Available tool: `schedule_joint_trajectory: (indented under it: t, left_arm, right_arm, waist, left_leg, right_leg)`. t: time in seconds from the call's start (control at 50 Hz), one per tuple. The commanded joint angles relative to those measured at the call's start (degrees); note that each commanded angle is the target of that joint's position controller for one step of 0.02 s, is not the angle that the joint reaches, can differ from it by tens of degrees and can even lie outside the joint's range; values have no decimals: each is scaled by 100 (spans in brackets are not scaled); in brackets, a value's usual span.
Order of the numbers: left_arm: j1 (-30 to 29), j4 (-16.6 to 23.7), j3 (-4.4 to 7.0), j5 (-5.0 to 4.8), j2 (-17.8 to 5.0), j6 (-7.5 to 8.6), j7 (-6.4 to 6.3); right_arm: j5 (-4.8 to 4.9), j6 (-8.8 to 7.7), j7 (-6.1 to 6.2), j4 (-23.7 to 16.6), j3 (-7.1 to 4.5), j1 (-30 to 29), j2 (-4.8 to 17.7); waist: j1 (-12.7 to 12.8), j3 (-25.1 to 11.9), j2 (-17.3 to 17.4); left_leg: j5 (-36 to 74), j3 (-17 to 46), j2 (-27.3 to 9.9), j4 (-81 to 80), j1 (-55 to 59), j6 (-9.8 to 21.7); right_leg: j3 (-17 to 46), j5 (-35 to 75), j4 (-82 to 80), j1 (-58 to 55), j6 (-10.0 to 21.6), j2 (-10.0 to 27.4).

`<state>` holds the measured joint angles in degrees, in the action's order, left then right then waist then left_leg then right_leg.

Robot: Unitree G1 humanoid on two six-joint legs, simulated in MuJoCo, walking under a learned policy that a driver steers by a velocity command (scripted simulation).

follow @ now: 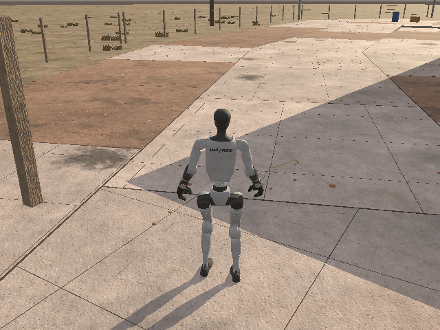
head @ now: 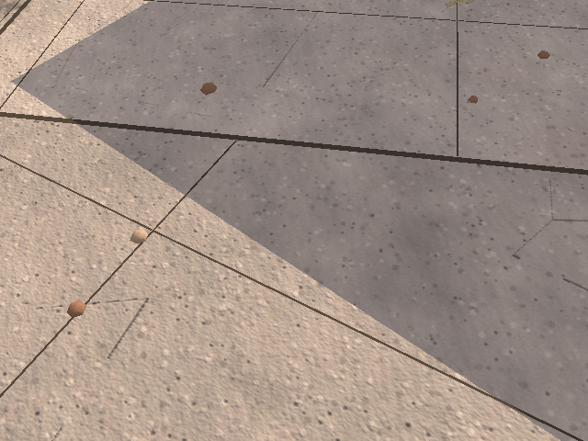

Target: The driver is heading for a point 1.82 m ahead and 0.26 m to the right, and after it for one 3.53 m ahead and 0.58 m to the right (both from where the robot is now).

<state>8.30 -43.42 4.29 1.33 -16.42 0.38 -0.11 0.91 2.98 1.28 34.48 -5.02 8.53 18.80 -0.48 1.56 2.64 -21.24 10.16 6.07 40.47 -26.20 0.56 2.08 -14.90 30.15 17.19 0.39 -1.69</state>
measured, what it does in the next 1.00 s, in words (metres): steps on the spot: left foot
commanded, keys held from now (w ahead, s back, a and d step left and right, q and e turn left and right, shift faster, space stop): no key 0.66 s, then e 0.34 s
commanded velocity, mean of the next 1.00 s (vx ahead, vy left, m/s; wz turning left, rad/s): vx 0.00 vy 0.00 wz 0.04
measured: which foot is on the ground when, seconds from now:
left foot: up 0.00-0.30, down 0.32-1.00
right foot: down 0.00-1.00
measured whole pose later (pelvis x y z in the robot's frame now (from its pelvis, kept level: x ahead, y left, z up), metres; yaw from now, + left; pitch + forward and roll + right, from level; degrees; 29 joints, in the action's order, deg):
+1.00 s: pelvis -0.01 +0.01 -0.01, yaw -2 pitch +0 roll +2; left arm 11.1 -48.3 3.6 -1.0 -17.5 -1.7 0.4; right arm 0.5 1.6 3.2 41.9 -4.5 9.9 17.2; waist 0.8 2.7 0.8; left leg -19.7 -5.1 -2.4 33.1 -13.2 -1.1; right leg -2.7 -22.2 41.3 19.6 0.0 1.9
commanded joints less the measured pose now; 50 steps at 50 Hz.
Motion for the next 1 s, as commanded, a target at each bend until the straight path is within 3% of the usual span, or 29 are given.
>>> schedule_joint_trajectory:
  t: [0.02,0.04,0.06,0.12,0.18,0.2,0.24,0.28,0.3,0.32,0.34,0.36,0.38,0.42,0.46,0.66,0.72,0.76,0.82,0.88,0.92,0.96,1.0]
  left_arm:
    - [-353,563,205,105,-859,90,-97]
    - [-554,605,164,5,-732,89,-117]
    - [-555,598,132,-97,-656,91,-132]
    - [-200,504,99,-85,-650,23,-168]
    - [-73,446,128,-94,-772,-27,-158]
    - [-70,432,147,-109,-843,-43,-135]
    - [49,365,169,-166,-955,-71,-91]
    - [23,304,117,-262,-885,-77,-70]
    - [284,188,66,-273,-760,-30,-54]
    - [428,194,-19,-103,-552,48,-10]
    - [579,236,-122,28,-220,132,28]
    - [212,226,-110,60,-435,129,-2]
    - [20,228,-85,36,-547,122,0]
    - [-16,140,-68,1,-612,72,-33]
    - [71,64,-76,-34,-604,46,-43]
    - [271,-437,-78,-62,-588,43,-126]
    - [206,-526,-78,-125,-647,36,-131]
    - [37,-437,-47,-170,-764,29,-149]
    - [21,-335,-22,-211,-730,-8,-153]
    - [148,-244,2,-212,-601,-91,-86]
    - [73,-130,13,-257,-538,-152,-6]
    - [299,-159,30,-254,-551,-181,56]
    - [740,-297,89,-218,-609,-171,123]
  right_arm:
    - [-20,-130,2,-355,-384,240,1109]
    - [-31,-68,24,-189,-366,418,946]
    - [-66,-23,39,-150,-325,463,795]
    - [2,-26,23,-256,-176,192,413]
    - [-54,-54,-7,-361,-29,-72,170]
    - [-63,-60,-26,-385,16,-124,106]
    - [-24,-63,-45,-332,-7,-45,225]
    - [-36,-73,-64,-116,-19,343,215]
    - [-70,-75,-52,-105,-24,373,326]
    - [-105,-71,-2,-158,-59,456,631]
    - [-208,-60,13,-183,-55,70,795]
    - [-221,-108,-51,-251,44,-100,346]
    - [-255,-157,-96,-188,96,-108,188]
    - [-251,-231,-118,-100,83,-35,301]
    - [-222,-277,-111,-20,122,54,252]
    - [-195,-296,-83,234,164,46,140]
    - [-215,-296,-39,340,126,86,189]
    - [-181,-253,41,370,30,161,414]
    - [-141,-173,139,432,-79,364,586]
    - [-160,-172,202,353,-120,195,609]
    - [-138,-236,215,311,-128,27,623]
    - [-43,-261,221,284,-168,-307,720]
    - [58,-194,231,339,-156,-412,639]
  waist:
    - [-145,-394,-1124]
    - [-231,-304,-944]
    - [-163,-243,-947]
    - [53,-260,-1042]
    - [211,-493,-1278]
    - [249,-520,-1374]
    - [285,-538,-1450]
    - [56,-492,-1295]
    - [66,-497,-1102]
    - [191,-798,-394]
    - [558,-783,802]
    - [270,-737,606]
    - [216,-615,472]
    - [131,-377,467]
    - [161,-234,388]
    - [178,-180,-99]
    - [120,-186,-157]
    - [59,-200,-89]
    - [15,-201,210]
    - [56,-212,739]
    - [57,-135,626]
    - [219,-282,468]
    - [413,-439,321]
  left_leg:
    - [-938,-26,-229,2442,-806,-198]
    - [-663,-95,-236,2704,-775,-307]
    - [-408,-90,-227,2938,-919,-403]
    - [-213,-360,-242,2427,-852,-565]
    - [-384,-609,-511,1012,-219,-607]
    - [-490,-757,-572,547,133,-585]
    - [-286,-1005,-525,-250,621,-536]
    - [923,-1163,-444,-1801,1416,-324]
    - [1565,-916,-574,-2317,1977,-149]
    - [2933,-104,-1275,-2122,2715,61]
    - [3249,379,-1832,-1785,2332,608]
    - [2516,369,-1754,-1858,1838,831]
    - [1845,194,-1482,-1881,1759,645]
    - [1513,43,-1249,-1918,1580,394]
    - [1567,0,-1197,-1914,1434,330]
    - [1562,-165,-1010,-1887,1412,296]
    - [1621,-414,-920,-1786,1680,215]
    - [1734,-409,-1024,-1748,1843,299]
    - [1745,-188,-1473,-1868,1895,632]
    - [2122,214,-2236,-2009,1672,1159]
    - [2793,232,-2579,-1961,1650,1342]
    - [3203,-179,-2445,-1666,1565,1106]
    - [2760,-811,-2023,-912,1295,654]
  right_leg:
    - [2052,1386,-1417,-495,1391,2216]
    - [1531,1320,-1319,-495,1140,1819]
    - [1311,1416,-1269,-628,1087,1691]
    - [794,1881,-1208,-962,1172,1453]
    - [619,2128,-1036,-1260,1192,1481]
    - [575,2224,-1013,-1162,1204,1503]
    - [647,2393,-902,-1097,1226,1561]
    - [564,2373,-653,-863,1030,1456]
    - [510,2063,-587,-571,719,1359]
    - [210,1262,-140,-131,266,1055]
    - [-308,-107,-173,60,-158,584]
    - [-211,-113,-290,-360,-335,595]
    - [-248,267,-356,-442,-379,561]
    - [-287,594,-341,-473,-386,545]
    - [-245,696,-434,-562,-352,579]
    - [-262,838,-599,-778,-405,630]
    - [-206,961,-551,-509,-356,624]
    - [-201,1037,-269,-162,-310,550]
    - [-253,824,385,307,-283,423]
    - [-276,-1028,1620,693,-190,406]
    - [-169,-1817,2120,989,-95,582]
    - [-299,-1180,1529,531,-29,581]
    - [-603,175,224,-345,105,227]
Next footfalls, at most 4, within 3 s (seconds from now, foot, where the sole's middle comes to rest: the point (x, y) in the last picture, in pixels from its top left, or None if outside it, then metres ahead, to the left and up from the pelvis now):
0.32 left None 0.01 0.15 -0.77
1.60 left None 0.16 0.09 -0.77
1.90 right None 0.08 -0.16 -0.77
2.14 left None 0.22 0.05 -0.77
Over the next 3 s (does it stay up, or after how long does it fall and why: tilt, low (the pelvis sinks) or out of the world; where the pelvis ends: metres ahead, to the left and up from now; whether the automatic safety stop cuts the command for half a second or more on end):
stays up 0.36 -0.08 0.02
